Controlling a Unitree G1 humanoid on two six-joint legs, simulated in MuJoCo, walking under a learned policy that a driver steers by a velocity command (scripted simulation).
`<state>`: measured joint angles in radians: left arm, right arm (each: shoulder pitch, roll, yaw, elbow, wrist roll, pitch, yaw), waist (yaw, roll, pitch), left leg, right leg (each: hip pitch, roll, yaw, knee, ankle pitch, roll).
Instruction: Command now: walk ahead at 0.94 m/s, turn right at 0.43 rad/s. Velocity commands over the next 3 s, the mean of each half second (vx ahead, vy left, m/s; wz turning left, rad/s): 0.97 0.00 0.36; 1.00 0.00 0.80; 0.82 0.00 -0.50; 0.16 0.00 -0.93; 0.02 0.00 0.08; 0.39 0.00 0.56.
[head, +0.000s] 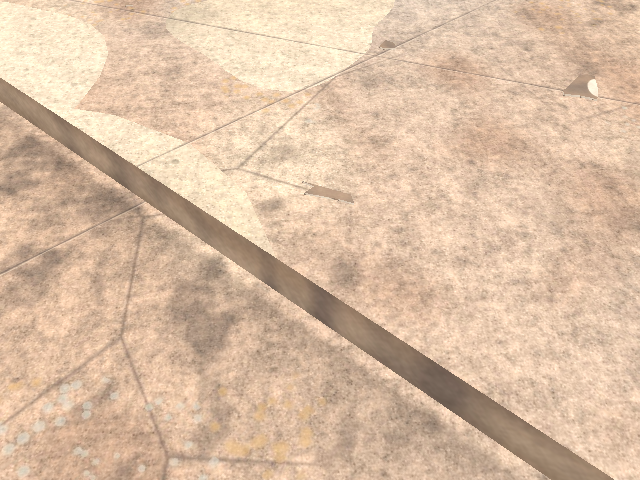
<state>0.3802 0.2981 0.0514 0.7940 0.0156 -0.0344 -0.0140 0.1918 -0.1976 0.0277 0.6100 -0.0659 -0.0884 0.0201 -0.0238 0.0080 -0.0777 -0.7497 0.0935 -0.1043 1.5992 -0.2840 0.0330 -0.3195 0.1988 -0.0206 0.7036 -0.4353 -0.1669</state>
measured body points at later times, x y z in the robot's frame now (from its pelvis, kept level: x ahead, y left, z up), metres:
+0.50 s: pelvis +0.50 +0.06 +0.03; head +0.52 +0.06 +0.48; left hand +0.71 +0.29 -0.02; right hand +0.49 -0.22 -0.10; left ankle +0.45 +0.08 -0.71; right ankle +0.64 -0.10 -0.62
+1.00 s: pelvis +0.96 +0.20 +0.00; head +1.00 +0.20 +0.45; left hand +0.70 +0.31 -0.11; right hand +1.31 +0.22 -0.05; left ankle +1.06 +0.32 -0.68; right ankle +0.78 -0.05 -0.66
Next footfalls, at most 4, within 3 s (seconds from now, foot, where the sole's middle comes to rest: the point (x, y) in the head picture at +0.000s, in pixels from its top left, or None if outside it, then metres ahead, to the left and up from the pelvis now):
0.26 left None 0.49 0.09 -0.74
0.66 right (332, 370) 0.80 -0.03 -0.74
1.02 left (188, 273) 1.10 0.34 -0.74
1.40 right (170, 146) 1.47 0.42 -0.61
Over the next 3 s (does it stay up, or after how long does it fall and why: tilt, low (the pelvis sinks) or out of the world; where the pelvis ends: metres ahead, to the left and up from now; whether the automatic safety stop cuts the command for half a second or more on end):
stays up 1.54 0.54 0.17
